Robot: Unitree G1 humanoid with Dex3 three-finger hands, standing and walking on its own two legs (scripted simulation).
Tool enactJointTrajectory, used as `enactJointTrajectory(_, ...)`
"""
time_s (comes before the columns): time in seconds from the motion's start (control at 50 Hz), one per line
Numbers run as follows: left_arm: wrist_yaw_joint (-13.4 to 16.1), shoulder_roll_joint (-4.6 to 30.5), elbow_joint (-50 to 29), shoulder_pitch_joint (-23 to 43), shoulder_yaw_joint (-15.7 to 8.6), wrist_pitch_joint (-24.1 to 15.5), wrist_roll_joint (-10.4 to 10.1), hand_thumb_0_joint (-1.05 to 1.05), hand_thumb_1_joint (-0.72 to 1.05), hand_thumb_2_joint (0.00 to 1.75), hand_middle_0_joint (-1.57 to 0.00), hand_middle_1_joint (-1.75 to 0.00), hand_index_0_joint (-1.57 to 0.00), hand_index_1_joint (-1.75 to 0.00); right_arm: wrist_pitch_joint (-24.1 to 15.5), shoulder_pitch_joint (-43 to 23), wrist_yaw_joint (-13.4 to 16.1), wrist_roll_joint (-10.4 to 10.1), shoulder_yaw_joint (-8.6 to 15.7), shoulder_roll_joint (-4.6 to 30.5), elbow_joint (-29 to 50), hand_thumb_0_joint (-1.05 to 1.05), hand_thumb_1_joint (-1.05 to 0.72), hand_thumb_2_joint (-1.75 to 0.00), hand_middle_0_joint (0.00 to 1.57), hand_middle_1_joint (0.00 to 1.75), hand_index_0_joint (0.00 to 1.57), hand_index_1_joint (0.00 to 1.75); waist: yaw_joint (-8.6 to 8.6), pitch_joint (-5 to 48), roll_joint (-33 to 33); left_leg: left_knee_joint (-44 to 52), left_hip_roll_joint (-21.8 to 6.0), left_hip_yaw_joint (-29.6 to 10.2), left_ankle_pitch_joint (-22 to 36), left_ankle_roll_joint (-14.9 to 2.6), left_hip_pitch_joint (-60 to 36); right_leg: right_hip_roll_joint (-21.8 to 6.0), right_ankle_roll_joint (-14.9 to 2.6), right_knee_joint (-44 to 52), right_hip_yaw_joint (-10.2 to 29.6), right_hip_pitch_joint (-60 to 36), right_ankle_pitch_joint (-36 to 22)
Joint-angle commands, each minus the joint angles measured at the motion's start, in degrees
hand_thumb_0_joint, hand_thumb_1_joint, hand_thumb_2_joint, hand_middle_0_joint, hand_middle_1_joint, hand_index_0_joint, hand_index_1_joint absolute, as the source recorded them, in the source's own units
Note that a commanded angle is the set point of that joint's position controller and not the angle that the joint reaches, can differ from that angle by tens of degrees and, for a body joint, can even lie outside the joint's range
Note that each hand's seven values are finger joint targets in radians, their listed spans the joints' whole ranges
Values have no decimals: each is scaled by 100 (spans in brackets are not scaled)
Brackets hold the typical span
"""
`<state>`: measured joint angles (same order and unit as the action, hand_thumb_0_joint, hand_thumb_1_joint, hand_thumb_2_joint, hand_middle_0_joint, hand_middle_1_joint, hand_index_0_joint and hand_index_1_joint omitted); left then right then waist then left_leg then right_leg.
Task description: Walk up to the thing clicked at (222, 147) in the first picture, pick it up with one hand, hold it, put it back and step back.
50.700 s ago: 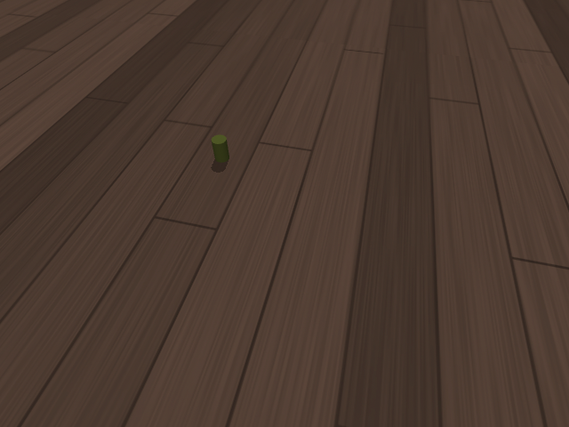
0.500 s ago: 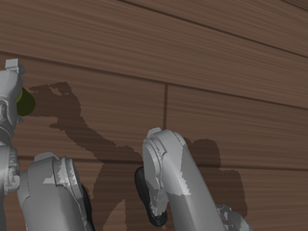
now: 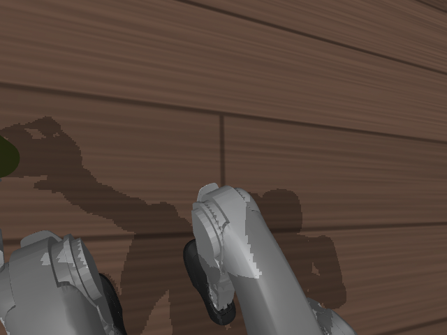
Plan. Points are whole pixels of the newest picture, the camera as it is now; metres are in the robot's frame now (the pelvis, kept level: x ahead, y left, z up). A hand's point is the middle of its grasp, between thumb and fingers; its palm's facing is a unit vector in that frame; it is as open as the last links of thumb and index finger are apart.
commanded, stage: rest palm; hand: left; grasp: from above
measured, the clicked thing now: out of the picture +0.47 +0.30 -0.25
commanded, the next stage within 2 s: close in 0.26 s
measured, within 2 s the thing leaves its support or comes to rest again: leaves its support in 2.00 s
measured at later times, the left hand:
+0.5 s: hand out of the picture +0.46 +0.29 -0.21, palm faces -0.42 -0.13 -0.90, open 13.1 cm
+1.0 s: hand out of the picture +0.46 +0.29 -0.21, palm faces -0.43 -0.14 -0.89, open 12.7 cm
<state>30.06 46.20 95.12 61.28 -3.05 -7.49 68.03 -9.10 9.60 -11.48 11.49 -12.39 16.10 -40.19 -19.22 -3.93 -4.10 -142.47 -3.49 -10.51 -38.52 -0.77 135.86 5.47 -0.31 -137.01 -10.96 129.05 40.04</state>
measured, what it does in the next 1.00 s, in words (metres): stands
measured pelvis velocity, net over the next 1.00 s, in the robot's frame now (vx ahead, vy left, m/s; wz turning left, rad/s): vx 0.00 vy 0.00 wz -0.02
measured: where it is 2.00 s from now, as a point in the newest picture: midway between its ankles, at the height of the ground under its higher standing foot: (167, 315)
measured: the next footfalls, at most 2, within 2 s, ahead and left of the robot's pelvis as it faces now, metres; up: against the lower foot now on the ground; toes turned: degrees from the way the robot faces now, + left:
none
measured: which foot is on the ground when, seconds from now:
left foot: down 0.00-1.00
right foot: down 0.00-1.00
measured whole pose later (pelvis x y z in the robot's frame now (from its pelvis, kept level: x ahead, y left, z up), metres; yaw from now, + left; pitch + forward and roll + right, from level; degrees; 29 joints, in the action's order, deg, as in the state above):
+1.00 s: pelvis +0.00 +0.00 +0.00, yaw -1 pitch +29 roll -11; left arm 32.2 49.2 99.2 62.8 -2.2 -9.5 69.2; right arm -11.8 9.1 -12.7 12.3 -14.7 18.0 -38.9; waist -19.9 -5.0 -5.0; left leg -142.8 -3.6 -11.7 -38.2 -0.7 135.3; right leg 6.0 0.0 -136.4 -11.9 128.3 39.0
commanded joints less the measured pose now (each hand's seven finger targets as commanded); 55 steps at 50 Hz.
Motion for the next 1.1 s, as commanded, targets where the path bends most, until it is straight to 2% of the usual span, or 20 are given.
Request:
enactJointTrajectory(0.0, 64, 1013, -639, 1379, -45, -140, -20, 0, -44, 108, -10, -113, -10, -112, -91, 1175, 22, 0, 441, 1643, -26, 0, -90, -90, 20, 30, 20, 30, -80, 3704, 2143, 1303, 46, 289, 856, -87, -2756, 174, -124, 1459, -285, -2006, -1414)
enactJointTrajectory(0.02, 79, 952, -679, 1410, 76, -161, -17, 0, -45, 107, -9, -113, -10, -111, -81, 1091, 30, -10, 469, 1629, -29, 0, -90, -90, 20, 30, 20, 30, -39, 3849, 2256, 1271, 32, 314, 952, -75, -2834, 204, -124, 1478, -234, -2113, -1514)
enactJointTrajectory(0.06, 113, 814, -341, 1308, 149, -160, 96, 0, -44, 108, -9, -113, -10, -112, -120, 1177, -32, 26, 381, 1621, -39, 0, -90, -90, 20, 30, 20, 30, -225, 3423, 2014, 1237, 45, 288, 880, -95, -2643, 182, -98, 1448, -299, -1949, -1486)
enactJointTrajectory(0.16, 205, 917, -378, 1394, 133, -244, 24, 0, -45, 107, -9, -112, -9, -111, -138, 1123, -45, 32, 390, 1670, -80, 0, -90, -90, 20, 30, 20, 30, -130, 3458, 2122, 1272, 30, 287, 770, -80, -2594, 224, -123, 1473, -273, -1952, -1365)
enactJointTrajectory(0.2, 228, 847, -213, 1334, 202, -213, 75, 0, -44, 105, -9, -113, -10, -111, -186, 1080, -64, 53, 331, 1678, -24, 0, -90, -90, 20, 30, 20, 30, -218, 3268, 1993, 1263, 23, 245, 664, -84, -2555, 218, -106, 1459, -335, -1831, -1271)
enactJointTrajectory(0.28, 325, 960, -203, 1374, 189, -209, 125, 0, -44, 106, -9, -113, -10, -112, -209, 1071, -68, 47, 327, 1738, -46, 0, -90, -90, 20, 30, 20, 30, -165, 3341, 2072, 1307, 24, 233, 670, -73, -2562, 238, -114, 1478, -335, -1866, -1291)
enactJointTrajectory(0.3, 324, 914, -101, 1371, 240, -182, 141, 0, -44, 106, -9, -114, -10, -112, -237, 1070, -82, 58, 287, 1689, -16, 0, -90, -90, 20, 30, 20, 30, -254, 3215, 1956, 1228, 30, 243, 681, -94, -2512, 228, -87, 1472, -326, -1850, -1325)
enactJointTrajectory(0.32, 339, 914, -256, 1419, 229, -184, 115, 0, -44, 108, -10, -114, -10, -113, -230, 1067, -68, 59, 302, 1735, -36, 0, -90, -90, 20, 30, 20, 30, -214, 3401, 1998, 1246, 17, 235, 756, -86, -2618, 248, -87, 1492, -333, -1930, -1411)
enactJointTrajectory(0.34, 355, 932, -123, 1418, 249, -177, 121, 0, -43, 109, -10, -116, -11, -115, -260, 1012, -76, 55, 297, 1730, -22, 0, -90, -90, 20, 30, 20, 30, -226, 3211, 1989, 1249, 28, 231, 611, -90, -2489, 229, -98, 1483, -324, -1797, -1281)
enactJointTrajectory(0.44, 406, 1090, -200, 1579, 176, -139, 111, 0, -26, 104, -20, -118, -23, -115, -298, 1027, -80, 61, 269, 1802, 32, 0, -90, -90, 20, 30, 20, 30, -253, 3249, 2005, 1288, 10, 189, 555, -86, -2522, 220, -96, 1498, -352, -1817, -1193)
enactJointTrajectory(0.48, 402, 1069, 45, 1465, 217, -102, 101, 0, -26, 103, -19, -118, -22, -114, -310, 1014, -86, 60, 256, 1769, 18, 0, -90, -90, 20, 30, 20, 30, -295, 3026, 1878, 1289, 13, 189, 425, -93, -2375, 233, -98, 1514, -302, -1770, -1070)
enactJointTrajectory(0.5, 404, 1174, -208, 1696, 173, -119, 139, 0, -26, 103, -19, -119, -22, -115, -321, 1084, -99, 56, 250, 1804, 29, 0, -90, -90, 20, 30, 20, 30, -302, 3157, 1976, 1265, 17, 190, 508, -99, -2477, 218, -88, 1511, -325, -1770, -1148)
enactJointTrajectory(0.6, 403, 1142, -121, 1624, 167, -96, 65, 0, -27, 104, -19, -119, -22, -116, -348, 985, -84, 55, 252, 1806, 74, 0, -90, -90, 20, 30, 20, 30, -245, 3161, 1925, 1279, 3, 159, 410, -96, -2374, 215, -104, 1503, -319, -1758, -1070)
enactJointTrajectory(0.62, 407, 1283, -113, 1541, 83, -94, 85, 0, -27, 104, -19, -119, -22, -116, -339, 1044, -88, 53, 245, 1794, 46, 0, -90, -90, 20, 30, 20, 30, -223, 3236, 2039, 1286, 5, 196, 516, -91, -2473, 227, -104, 1526, -292, -1880, -1142)
enactJointTrajectory(0.68, 356, 1157, -29, 1604, 166, -109, 72, 0, -23, 103, -22, -117, -25, -114, -355, 1022, -99, 59, 232, 1785, 88, 0, -90, -90, 20, 30, 20, 30, -343, 3000, 1864, 1246, 10, 181, 330, -114, -2270, 224, -93, 1533, -305, -1702, -972)
enactJointTrajectory(0.76, 336, 1300, -130, 1513, 109, -125, 28, 0, -26, 103, -21, -117, -23, -114, -351, 1006, -81, 39, 229, 1783, 109, 0, -90, -90, 20, 30, 20, 30, -235, 3141, 1810, 1210, 14, 213, 460, -124, -2300, 228, -83, 1576, -250, -1895, -1059)
enactJointTrajectory(0.8, 328, 1308, -140, 1583, 138, -135, 23, 0, -23, 103, -23, -116, -26, -113, -356, 1071, -93, 57, 219, 1786, 105, 0, -90, -90, 20, 30, 20, 30, -319, 3101, 1689, 1125, 17, 237, 496, -146, -2208, 241, -51, 1640, -170, -1964, -1074)
enactJointTrajectory(0.88, 350, 1423, -172, 1526, 1, -157, 55, 0, -23, 103, -24, -114, -26, -112, -336, 1106, -79, 54, 238, 1810, 94, 0, -90, -90, 20, 30, 20, 30, -233, 3250, 1892, 1223, 16, 221, 532, -121, -2379, 217, -83, 1581, -266, -1954, -1121)
enactJointTrajectory(0.96, 351, 1254, -28, 1516, 96, -166, 87, 0, -20, 104, -25, -116, -27, -114, -311, 1083, -80, 63, 238, 1791, 102, 0, -90, -90, 20, 30, 20, 30, -339, 3117, 1828, 1259, 9, 176, 472, -111, -2318, 231, -90, 1552, -312, -1889, -1099)
enactJointTrajectory(1.08, 375, 1321, -97, 1455, 123, -159, 85, 0, -18, 106, -28, -115, -30, -113, -274, 1075, -60, 60, 260, 1773, 101, 0, -90, -90, 20, 30, 20, 30, -253, 3143, 1844, 1175, 15, 250, 559, -109, -2224, 265, -84, 1604, -149, -2078, -1120)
